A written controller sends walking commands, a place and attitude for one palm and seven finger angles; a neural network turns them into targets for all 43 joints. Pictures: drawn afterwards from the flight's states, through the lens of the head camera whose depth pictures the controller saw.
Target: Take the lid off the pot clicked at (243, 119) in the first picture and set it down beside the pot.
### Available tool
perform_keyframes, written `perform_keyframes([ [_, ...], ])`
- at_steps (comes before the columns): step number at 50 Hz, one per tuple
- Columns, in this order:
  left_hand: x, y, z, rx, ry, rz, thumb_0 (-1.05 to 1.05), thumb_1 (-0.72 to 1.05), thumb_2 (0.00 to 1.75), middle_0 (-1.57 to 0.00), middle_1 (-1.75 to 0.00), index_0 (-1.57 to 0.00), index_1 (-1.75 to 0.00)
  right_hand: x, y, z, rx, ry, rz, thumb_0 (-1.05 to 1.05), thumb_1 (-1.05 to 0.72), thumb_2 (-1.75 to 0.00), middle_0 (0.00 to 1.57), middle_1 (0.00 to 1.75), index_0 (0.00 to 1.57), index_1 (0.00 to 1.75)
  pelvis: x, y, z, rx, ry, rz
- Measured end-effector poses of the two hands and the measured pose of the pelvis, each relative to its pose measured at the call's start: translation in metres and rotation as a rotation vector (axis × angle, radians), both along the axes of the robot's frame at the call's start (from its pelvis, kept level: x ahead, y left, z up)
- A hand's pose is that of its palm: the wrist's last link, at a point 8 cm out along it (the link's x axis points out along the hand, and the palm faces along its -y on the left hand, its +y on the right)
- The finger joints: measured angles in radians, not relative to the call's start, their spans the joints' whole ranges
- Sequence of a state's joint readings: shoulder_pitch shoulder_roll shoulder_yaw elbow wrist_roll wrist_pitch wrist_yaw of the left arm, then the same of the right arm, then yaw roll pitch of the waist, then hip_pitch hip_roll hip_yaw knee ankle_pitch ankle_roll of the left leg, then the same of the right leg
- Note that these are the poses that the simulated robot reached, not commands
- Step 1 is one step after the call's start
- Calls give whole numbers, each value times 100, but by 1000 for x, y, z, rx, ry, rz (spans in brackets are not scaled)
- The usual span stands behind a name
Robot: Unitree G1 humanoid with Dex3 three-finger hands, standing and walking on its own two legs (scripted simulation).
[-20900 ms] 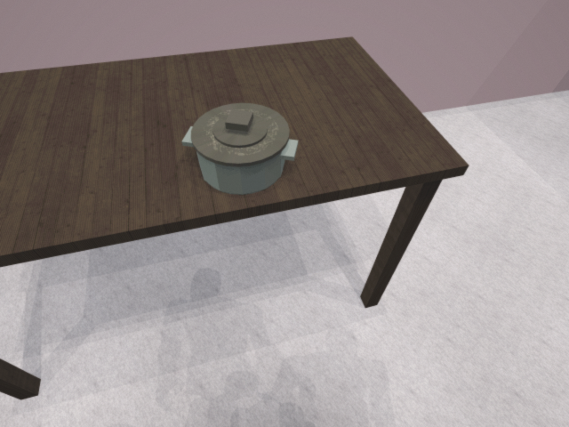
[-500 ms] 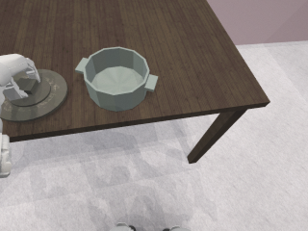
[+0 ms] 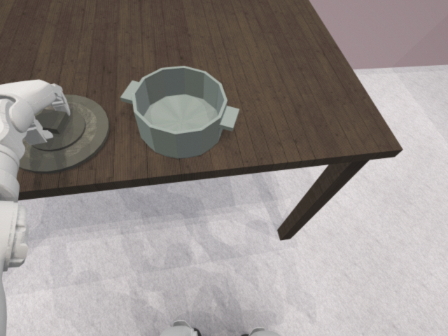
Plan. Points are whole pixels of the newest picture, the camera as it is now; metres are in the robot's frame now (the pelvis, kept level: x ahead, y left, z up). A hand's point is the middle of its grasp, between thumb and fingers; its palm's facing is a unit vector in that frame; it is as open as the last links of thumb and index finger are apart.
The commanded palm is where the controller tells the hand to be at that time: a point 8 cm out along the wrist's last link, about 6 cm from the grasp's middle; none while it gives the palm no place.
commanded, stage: open the fingers wide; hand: left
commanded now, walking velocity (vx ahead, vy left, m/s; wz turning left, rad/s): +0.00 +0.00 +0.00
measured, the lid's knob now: (51, 121) +0.51 +0.30 +0.04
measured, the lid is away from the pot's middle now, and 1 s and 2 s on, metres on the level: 0.24 0.24 0.24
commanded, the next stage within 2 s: raise the empty hand in 0.80 s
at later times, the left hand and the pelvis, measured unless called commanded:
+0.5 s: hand (42, 127) +0.47 +0.30 +0.06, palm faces -0.44 -0.12 -0.89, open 9.6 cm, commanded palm +0.49 +0.29 +0.12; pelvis +0.01 -0.01 +0.00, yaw +0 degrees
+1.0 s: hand (39, 127) +0.47 +0.30 +0.07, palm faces -0.43 -0.12 -0.90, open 11.0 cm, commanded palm +0.49 +0.30 +0.13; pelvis +0.01 -0.01 +0.00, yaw +0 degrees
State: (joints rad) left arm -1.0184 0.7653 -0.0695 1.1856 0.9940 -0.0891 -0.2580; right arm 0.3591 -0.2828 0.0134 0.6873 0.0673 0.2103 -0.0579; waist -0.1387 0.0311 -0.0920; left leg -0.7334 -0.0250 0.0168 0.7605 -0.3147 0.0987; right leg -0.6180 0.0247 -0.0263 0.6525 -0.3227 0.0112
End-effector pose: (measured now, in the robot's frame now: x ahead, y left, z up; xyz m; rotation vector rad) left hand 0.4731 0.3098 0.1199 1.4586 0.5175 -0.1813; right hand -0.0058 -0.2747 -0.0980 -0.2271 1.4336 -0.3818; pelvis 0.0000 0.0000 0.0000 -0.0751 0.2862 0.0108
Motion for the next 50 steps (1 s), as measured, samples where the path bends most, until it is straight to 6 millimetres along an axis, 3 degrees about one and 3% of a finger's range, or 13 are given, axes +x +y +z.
perform_keyframes([
  [13,3,-6,1,1,17,-10,2,33,77,-69,-102,-48,-93,11,-6,1,-6,-15,6,0,-90,-90,20,30,20,30,6,-3,2,5,-2,0],
  [31,1,-12,1,-4,20,-9,0,4,70,-45,-88,-41,-85,11,-15,1,1,-12,-11,0,-90,-90,20,30,20,30,10,-13,4,13,-9,-9],
  [50,-2,-5,5,-1,6,-10,0,-2,68,-38,-84,-38,-83,18,-17,4,-18,-26,-2,0,-90,-90,20,30,20,30,9,-11,4,12,-14,-7],
])
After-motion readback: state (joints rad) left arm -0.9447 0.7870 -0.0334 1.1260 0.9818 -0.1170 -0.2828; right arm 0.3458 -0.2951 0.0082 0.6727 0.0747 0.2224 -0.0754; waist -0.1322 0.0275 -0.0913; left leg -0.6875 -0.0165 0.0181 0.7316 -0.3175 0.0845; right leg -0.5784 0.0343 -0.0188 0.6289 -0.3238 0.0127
